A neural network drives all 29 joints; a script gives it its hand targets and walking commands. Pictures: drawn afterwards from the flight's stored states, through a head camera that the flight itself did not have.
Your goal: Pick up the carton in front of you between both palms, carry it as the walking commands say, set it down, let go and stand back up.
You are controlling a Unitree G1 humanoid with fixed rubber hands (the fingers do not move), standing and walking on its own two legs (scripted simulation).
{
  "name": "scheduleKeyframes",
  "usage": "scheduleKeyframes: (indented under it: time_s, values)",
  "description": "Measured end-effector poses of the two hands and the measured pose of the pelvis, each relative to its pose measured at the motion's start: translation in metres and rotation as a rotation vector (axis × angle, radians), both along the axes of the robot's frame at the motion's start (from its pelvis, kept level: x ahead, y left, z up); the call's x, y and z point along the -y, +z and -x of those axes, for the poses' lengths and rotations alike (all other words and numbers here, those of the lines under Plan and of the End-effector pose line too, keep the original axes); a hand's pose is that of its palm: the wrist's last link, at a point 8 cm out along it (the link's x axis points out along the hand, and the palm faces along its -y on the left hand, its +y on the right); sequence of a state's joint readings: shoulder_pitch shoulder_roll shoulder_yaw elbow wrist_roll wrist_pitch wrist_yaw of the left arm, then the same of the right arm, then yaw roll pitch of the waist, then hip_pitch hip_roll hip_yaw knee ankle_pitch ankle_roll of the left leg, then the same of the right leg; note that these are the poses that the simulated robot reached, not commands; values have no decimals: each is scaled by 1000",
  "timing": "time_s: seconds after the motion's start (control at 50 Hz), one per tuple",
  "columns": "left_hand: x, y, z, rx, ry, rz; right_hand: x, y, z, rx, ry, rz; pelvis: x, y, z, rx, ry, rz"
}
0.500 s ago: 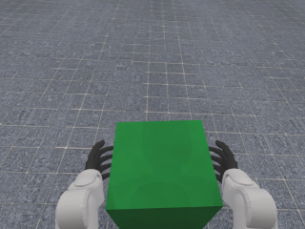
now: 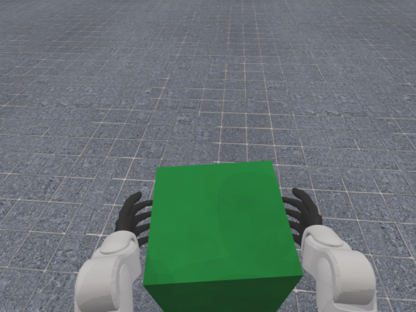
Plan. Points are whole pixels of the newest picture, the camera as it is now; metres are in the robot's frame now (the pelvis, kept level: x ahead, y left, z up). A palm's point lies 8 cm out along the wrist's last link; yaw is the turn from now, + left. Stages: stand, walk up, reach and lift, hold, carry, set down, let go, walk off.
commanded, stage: carry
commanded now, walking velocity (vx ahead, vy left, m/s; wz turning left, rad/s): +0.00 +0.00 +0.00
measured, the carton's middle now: (218, 245) +0.27 +0.00 +0.01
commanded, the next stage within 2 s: hold in 1.32 s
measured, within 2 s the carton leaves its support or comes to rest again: neither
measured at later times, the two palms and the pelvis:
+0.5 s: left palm (117, 260) +0.21 +0.16 +0.10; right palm (314, 257) +0.21 -0.14 +0.10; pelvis -0.03 +0.01 +0.00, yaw +0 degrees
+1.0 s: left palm (117, 278) +0.20 +0.17 +0.06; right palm (302, 274) +0.20 -0.13 +0.05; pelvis -0.06 +0.02 +0.00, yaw +0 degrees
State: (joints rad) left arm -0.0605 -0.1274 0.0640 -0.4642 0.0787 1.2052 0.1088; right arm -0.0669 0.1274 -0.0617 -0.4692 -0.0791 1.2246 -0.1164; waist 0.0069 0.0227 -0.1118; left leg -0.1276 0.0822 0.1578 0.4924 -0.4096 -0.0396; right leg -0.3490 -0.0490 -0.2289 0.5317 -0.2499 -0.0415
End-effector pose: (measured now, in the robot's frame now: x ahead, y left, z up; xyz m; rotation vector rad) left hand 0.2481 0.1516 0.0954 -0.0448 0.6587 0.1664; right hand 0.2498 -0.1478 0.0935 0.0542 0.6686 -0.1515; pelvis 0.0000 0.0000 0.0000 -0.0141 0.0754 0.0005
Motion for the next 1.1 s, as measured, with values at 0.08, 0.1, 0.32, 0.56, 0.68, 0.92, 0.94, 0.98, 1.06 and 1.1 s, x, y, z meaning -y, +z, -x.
scheduleKeyframes:
  time_s: [0.08, 0.1, 0.32, 0.56, 0.68, 0.92, 0.94, 0.98, 1.06, 1.1]
  values:
    - [-3, -2, 2, 3, 2, 4, -3, -1, 2, 3, 2, 4, -2, -2, 1, 4, 1, 2]
    - [-3, -2, 3, 3, 1, 4, -3, -2, 3, 3, 2, 4, -2, -3, 1, 5, 2, 2]
    - [-3, 0, 21, 2, -14, 3, -3, 0, 26, 2, -13, 4, -6, -3, 15, 32, 1, -2]
    - [-8, 3, 45, -6, -11, -2, -8, 2, 48, -6, -6, 5, -10, 0, 37, 46, 0, -9]
    - [-10, -9, 54, -42, -14, -19, -10, -9, 56, -40, 4, 19, -12, 1, 48, 50, 1, -12]
    - [-15, -30, 52, -55, -26, -53, -15, -31, 54, -52, 33, 57, -15, 1, 62, 50, 5, -16]
    - [-15, -32, 52, -55, -28, -56, -16, -33, 53, -52, 36, 60, -15, 1, 62, 49, 5, -16]
    - [-16, -37, 50, -56, -32, -62, -16, -38, 51, -52, 41, 66, -16, 1, 63, 49, 5, -17]
    - [-17, -47, 46, -58, -44, -76, -17, -48, 48, -54, 50, 80, -17, 0, 65, 50, 4, -17]
    - [-17, -52, 44, -59, -50, -82, -17, -53, 46, -54, 55, 86, -17, 0, 66, 51, 3, -17]
